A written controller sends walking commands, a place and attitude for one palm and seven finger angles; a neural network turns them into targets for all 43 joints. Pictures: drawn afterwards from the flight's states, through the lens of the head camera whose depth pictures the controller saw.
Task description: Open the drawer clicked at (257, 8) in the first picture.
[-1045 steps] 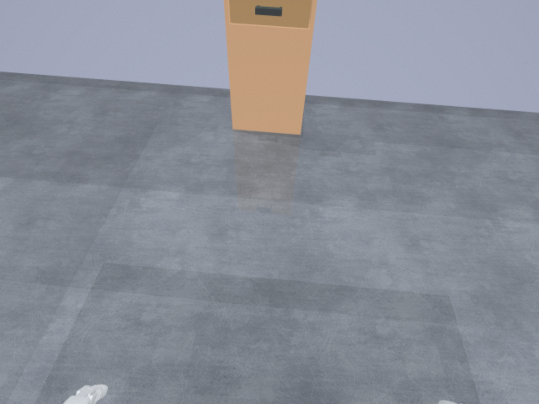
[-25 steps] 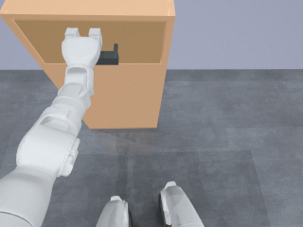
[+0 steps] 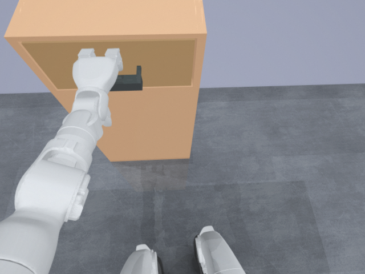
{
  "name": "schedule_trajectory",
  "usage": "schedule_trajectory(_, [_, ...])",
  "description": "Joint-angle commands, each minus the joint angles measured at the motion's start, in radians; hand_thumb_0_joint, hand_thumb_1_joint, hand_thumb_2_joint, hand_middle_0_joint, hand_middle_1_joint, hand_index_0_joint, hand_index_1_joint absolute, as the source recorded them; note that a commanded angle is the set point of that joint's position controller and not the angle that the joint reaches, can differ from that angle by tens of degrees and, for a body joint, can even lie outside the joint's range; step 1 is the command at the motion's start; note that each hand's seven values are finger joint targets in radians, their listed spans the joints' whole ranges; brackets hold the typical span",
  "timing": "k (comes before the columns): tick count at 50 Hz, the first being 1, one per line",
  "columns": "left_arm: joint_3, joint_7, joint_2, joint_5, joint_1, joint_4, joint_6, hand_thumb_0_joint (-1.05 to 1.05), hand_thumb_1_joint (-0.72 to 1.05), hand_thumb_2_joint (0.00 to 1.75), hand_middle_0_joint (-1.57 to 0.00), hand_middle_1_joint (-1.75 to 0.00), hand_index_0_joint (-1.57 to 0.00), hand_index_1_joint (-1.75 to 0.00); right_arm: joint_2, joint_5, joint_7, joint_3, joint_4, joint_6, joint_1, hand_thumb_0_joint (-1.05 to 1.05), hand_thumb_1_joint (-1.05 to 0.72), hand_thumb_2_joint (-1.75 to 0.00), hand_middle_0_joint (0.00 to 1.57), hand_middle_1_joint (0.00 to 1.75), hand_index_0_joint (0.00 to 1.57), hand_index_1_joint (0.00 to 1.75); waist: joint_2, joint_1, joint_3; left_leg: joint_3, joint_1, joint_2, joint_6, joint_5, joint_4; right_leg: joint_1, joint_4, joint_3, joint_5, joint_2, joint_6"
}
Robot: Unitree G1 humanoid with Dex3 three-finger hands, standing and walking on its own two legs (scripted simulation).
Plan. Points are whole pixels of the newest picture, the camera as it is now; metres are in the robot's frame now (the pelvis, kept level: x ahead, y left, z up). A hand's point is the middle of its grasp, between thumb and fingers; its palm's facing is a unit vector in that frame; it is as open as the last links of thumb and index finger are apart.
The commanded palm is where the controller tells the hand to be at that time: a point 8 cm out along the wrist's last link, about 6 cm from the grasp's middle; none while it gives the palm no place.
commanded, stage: lift the fingers back up to retry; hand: left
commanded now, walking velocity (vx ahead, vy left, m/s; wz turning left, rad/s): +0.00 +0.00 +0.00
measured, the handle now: (117, 76) +0.58 +0.08 +0.01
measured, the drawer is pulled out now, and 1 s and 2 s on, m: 0.00 0.00 0.00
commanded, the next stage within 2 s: re-aim the fingers above the handle in 0.38 s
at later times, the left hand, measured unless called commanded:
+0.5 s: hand (100, 80) +0.54 +0.11 +0.05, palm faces -0.01 -0.03 -1.00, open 13.6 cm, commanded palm +0.52 +0.12 +0.11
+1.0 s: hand (100, 79) +0.54 +0.11 +0.05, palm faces -0.03 -0.01 -1.00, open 13.7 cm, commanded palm +0.52 +0.12 +0.11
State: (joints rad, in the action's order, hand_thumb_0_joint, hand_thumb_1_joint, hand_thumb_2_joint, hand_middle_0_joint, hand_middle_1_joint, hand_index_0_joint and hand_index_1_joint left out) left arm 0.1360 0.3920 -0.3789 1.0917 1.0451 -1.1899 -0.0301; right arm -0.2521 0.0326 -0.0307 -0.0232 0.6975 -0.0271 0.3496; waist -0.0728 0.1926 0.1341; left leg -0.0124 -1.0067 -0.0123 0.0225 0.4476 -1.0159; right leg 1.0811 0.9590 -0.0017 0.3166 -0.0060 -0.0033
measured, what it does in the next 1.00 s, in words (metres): stands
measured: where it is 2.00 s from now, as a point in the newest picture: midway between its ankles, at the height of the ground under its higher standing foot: outside the picture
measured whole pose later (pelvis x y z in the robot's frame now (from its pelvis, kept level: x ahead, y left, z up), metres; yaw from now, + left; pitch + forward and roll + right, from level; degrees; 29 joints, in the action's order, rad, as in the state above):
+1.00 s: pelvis +0.05 -0.01 +0.04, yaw +0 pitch +20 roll +0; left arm 0.17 0.42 -0.28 1.10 0.89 -1.10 -0.03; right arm -0.24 0.04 -0.01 -0.07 0.73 -0.10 0.31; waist -0.07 0.12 0.13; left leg 0.00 -0.71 -0.01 0.01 0.43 -0.79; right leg 0.80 0.77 0.01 0.32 -0.01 -0.02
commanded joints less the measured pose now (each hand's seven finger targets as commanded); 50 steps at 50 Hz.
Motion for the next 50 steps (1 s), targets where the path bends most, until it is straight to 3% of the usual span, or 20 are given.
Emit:
schedule_trajectory(1, [-0.058, 0.075, -0.207, -0.007, 0.533, 0.272, 0.022, 0.0, -0.5, 0.3, -0.3, -1.2, -0.3, -1.2, -0.147, 0.004, -0.011, -0.061, -0.037, 0.011, 0.165, 0.0, -0.9, -0.9, 0.2, 0.3, 0.2, 0.3, -0.012, 0.019, 0.562, 0.037, 0.317, -0.02, 0.019, -0.208, 0.173, -0.415, -0.16, 0.009, -0.122, -0.034, -0.022])
schedule_trajectory(5, [-0.054, 0.097, -0.175, -0.004, 0.512, 0.329, 0.03, 0.0, -0.5, 0.3, -0.3, -1.2, -0.3, -1.2, -0.142, 0.01, -0.002, -0.072, -0.028, 0.0, 0.155, 0.0, -0.9, -0.9, 0.2, 0.3, 0.2, 0.3, -0.017, 0.006, 0.584, 0.037, 0.424, -0.018, 0.011, -0.337, 0.193, -0.461, -0.182, 0.019, -0.225, -0.04, -0.027])
schedule_trajectory(7, [-0.062, 0.103, -0.18, -0.002, 0.478, 0.326, 0.021, 0.0, -0.5, 0.3, -0.3, -1.2, -0.3, -1.2, -0.143, 0.009, 0.001, -0.074, -0.019, -0.01, 0.154, 0.0, -0.9, -0.9, 0.2, 0.3, 0.2, 0.3, -0.024, -0.009, 0.563, 0.035, 0.44, -0.018, 0.005, -0.364, 0.213, -0.486, -0.194, 0.021, -0.248, -0.04, -0.029])
schedule_trajectory(9, [-0.049, 0.107, -0.154, -0.006, 0.472, 0.343, 0.014, 0.0, -0.5, 0.3, -0.3, -1.2, -0.3, -1.2, -0.139, 0.009, 0.003, -0.077, -0.017, -0.018, 0.146, 0.0, -0.9, -0.9, 0.2, 0.3, 0.2, 0.3, -0.006, -0.007, 0.548, 0.029, 0.471, -0.017, 0.007, -0.402, 0.228, -0.515, -0.214, 0.023, -0.283, -0.042, -0.028])
schedule_trajectory(11, [-0.056, 0.104, -0.16, -0.007, 0.457, 0.341, 0.012, 0.0, -0.5, 0.3, -0.3, -1.2, -0.3, -1.2, -0.136, 0.009, 0.0, -0.077, -0.013, -0.027, 0.14, 0.0, -0.9, -0.9, 0.2, 0.3, 0.2, 0.3, 0.008, -0.011, 0.539, 0.025, 0.473, -0.02, 0.008, -0.431, 0.237, -0.549, -0.221, 0.019, -0.322, -0.04, -0.028])
schedule_trajectory(13, [-0.034, 0.1, -0.118, -0.007, 0.42, 0.335, 0.011, 0.0, -0.5, 0.3, -0.3, -1.2, -0.3, -1.2, -0.133, 0.011, 0.001, -0.078, -0.012, -0.034, 0.133, 0.0, -0.9, -0.9, 0.2, 0.3, 0.2, 0.3, 0.008, -0.012, 0.508, 0.021, 0.488, -0.017, 0.005, -0.468, 0.247, -0.553, -0.227, 0.022, -0.349, -0.04, -0.029])
schedule_trajectory(15, [-0.054, 0.097, -0.128, -0.011, 0.391, 0.362, 0.025, 0.0, -0.5, 0.3, -0.3, -1.2, -0.3, -1.2, -0.13, 0.013, 0.002, -0.082, -0.02, -0.041, 0.123, 0.0, -0.9, -0.9, 0.2, 0.3, 0.2, 0.3, 0.013, -0.03, 0.543, 0.02, 0.515, -0.019, 0.005, -0.529, 0.245, -0.59, -0.223, 0.019, -0.399, -0.04, -0.031])
schedule_trajectory(17, [-0.032, 0.095, -0.086, -0.007, 0.355, 0.378, 0.036, 0.0, -0.5, 0.3, -0.3, -1.2, -0.3, -1.2, -0.123, 0.016, 0.008, -0.086, -0.02, -0.044, 0.12, 0.0, -0.9, -0.9, 0.2, 0.3, 0.2, 0.3, -0.001, -0.038, 0.539, 0.019, 0.534, -0.014, 0.002, -0.582, 0.241, -0.586, -0.221, 0.02, -0.424, -0.039, -0.03])
schedule_trajectory(20, [-0.033, 0.096, -0.072, 0.003, 0.289, 0.343, 0.025, 0.0, -0.5, 0.3, -0.3, -1.2, -0.3, -1.2, -0.121, 0.016, 0.015, -0.087, -0.02, -0.057, 0.108, 0.0, -0.9, -0.9, 0.2, 0.3, 0.2, 0.3, 0.026, -0.048, 0.496, 0.015, 0.517, -0.016, 0.001, -0.619, 0.241, -0.595, -0.221, 0.023, -0.452, -0.041, -0.033])
schedule_trajectory(22, [-0.011, 0.102, -0.049, 0.008, 0.308, 0.337, 0.011, 0.0, -0.5, 0.3, -0.3, -1.2, -0.3, -1.2, -0.122, 0.015, 0.019, -0.089, -0.014, -0.061, 0.103, 0.0, -0.9, -0.9, 0.2, 0.3, 0.2, 0.3, 0.04, -0.036, 0.465, 0.012, 0.505, -0.014, 0.001, -0.568, 0.251, -0.58, -0.228, 0.024, -0.428, -0.041, -0.031])
schedule_trajectory(23, [-0.029, 0.104, -0.068, 0.01, 0.292, 0.33, 0.006, 0.0, -0.5, 0.3, -0.3, -1.2, -0.3, -1.2, -0.121, 0.014, 0.02, -0.09, -0.017, -0.064, 0.096, 0.0, -0.9, -0.9, 0.2, 0.3, 0.2, 0.3, 0.044, -0.048, 0.48, 0.007, 0.501, -0.018, 0.001, -0.554, 0.254, -0.6, -0.228, 0.02, -0.424, -0.04, -0.032])
schedule_trajectory(25, [-0.004, 0.095, -0.034, 0.005, 0.305, 0.357, 0.001, 0.0, -0.5, 0.3, -0.3, -1.2, -0.3, -1.2, -0.116, 0.015, 0.021, -0.092, -0.026, -0.068, 0.088, 0.0, -0.9, -0.9, 0.2, 0.3, 0.2, 0.3, 0.033, -0.044, 0.508, 0.01, 0.533, -0.017, 0.002, -0.616, 0.25, -0.61, -0.224, 0.019, -0.459, -0.039, -0.033])
schedule_trajectory(26, [-0.016, 0.093, -0.054, 0.006, 0.313, 0.365, 0.002, 0.0, -0.5, 0.3, -0.3, -1.2, -0.3, -1.2, -0.115, 0.015, 0.021, -0.092, -0.024, -0.07, 0.09, 0.0, -0.9, -0.9, 0.2, 0.3, 0.2, 0.3, 0.029, -0.047, 0.52, 0.006, 0.538, -0.016, 0.002, -0.613, 0.248, -0.619, -0.223, 0.017, -0.466, -0.038, -0.03])
schedule_trajectory(32, [-0.019, 0.078, -0.061, 0.012, 0.271, 0.311, -0.008, 0.0, -0.5, 0.3, -0.3, -1.2, -0.3, -1.2, -0.116, 0.009, 0.014, -0.086, -0.03, -0.076, 0.071, 0.0, -0.9, -0.9, 0.2, 0.3, 0.2, 0.3, 0.078, -0.048, 0.461, -0.002, 0.481, -0.022, 0.004, -0.523, 0.266, -0.631, -0.234, 0.012, -0.44, -0.037, -0.03])
schedule_trajectory(33, [0.006, 0.077, -0.031, 0.008, 0.283, 0.315, -0.007, 0.0, -0.5, 0.3, -0.3, -1.2, -0.3, -1.2, -0.113, 0.01, 0.015, -0.086, -0.034, -0.074, 0.066, 0.0, -0.9, -0.9, 0.2, 0.3, 0.2, 0.3, 0.069, -0.041, 0.452, -0.009, 0.477, -0.025, 0.006, -0.502, 0.268, -0.631, -0.241, 0.009, -0.437, -0.036, -0.029])
schedule_trajectory(35, [-0.027, 0.078, -0.074, 0.009, 0.311, 0.315, 0.0, 0.0, -0.5, 0.3, -0.3, -1.2, -0.3, -1.2, -0.115, 0.011, 0.011, -0.086, -0.032, -0.07, 0.067, 0.0, -0.9, -0.9, 0.2, 0.3, 0.2, 0.3, 0.075, -0.045, 0.467, -0.006, 0.461, -0.029, 0.008, -0.486, 0.267, -0.648, -0.235, 0.006, -0.433, -0.034, -0.032])
schedule_trajectory(41, [0.001, 0.073, -0.043, 0.007, 0.335, 0.319, 0.005, 0.0, -0.5, 0.3, -0.3, -1.2, -0.3, -1.2, -0.112, 0.012, 0.011, -0.089, -0.028, -0.062, 0.079, 0.0, -0.9, -0.9, 0.2, 0.3, 0.2, 0.3, 0.05, -0.03, 0.484, -0.005, 0.484, -0.026, 0.007, -0.486, 0.262, -0.626, -0.235, 0.007, -0.422, -0.036, -0.03])
schedule_trajectory(45, [-0.028, 0.068, -0.078, 0.001, 0.33, 0.328, 0.014, 0.0, -0.5, 0.3, -0.3, -1.2, -0.3, -1.2, -0.114, 0.011, 0.009, -0.088, -0.033, -0.058, 0.075, 0.0, -0.9, -0.9, 0.2, 0.3, 0.2, 0.3, 0.058, -0.046, 0.502, -0.007, 0.465, -0.032, 0.008, -0.465, 0.268, -0.661, -0.238, 0.002, -0.423, -0.035, -0.032])
schedule_trajectory(47, [0.005, 0.068, -0.044, 0.007, 0.332, 0.296, 0.011, 0.0, -0.5, 0.3, -0.3, -1.2, -0.3, -1.2, -0.114, 0.008, 0.009, -0.087, -0.023, -0.054, 0.079, 0.0, -0.9, -0.9, 0.2, 0.3, 0.2, 0.3, 0.065, -0.032, 0.457, -0.006, 0.453, -0.028, 0.008, -0.422, 0.276, -0.625, -0.248, 0.005, -0.379, -0.035, -0.03])
schedule_trajectory(50, [-0.016, 0.072, -0.07, 0.0, 0.354, 0.294, 0.011, 0.0, -0.5, 0.3, -0.3, -1.2, -0.3, -1.2, -0.121, 0.008, 0.007, -0.085, -0.023, -0.047, 0.078, 0.0, -0.9, -0.9, 0.2, 0.3, 0.2, 0.3, 0.067, -0.03, 0.462, -0.004, 0.447, -0.032, 0.01, -0.4, 0.283, -0.632, -0.253, 0.004, -0.358, -0.036, -0.032])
